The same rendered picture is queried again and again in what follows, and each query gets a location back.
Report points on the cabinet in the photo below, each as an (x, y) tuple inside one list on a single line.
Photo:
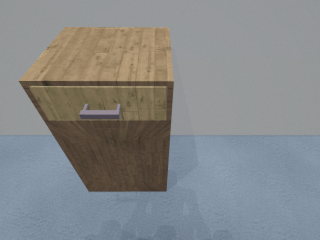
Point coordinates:
[(110, 155)]

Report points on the handle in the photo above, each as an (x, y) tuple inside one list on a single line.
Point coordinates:
[(100, 114)]

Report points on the drawer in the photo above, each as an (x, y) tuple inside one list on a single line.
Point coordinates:
[(137, 102)]

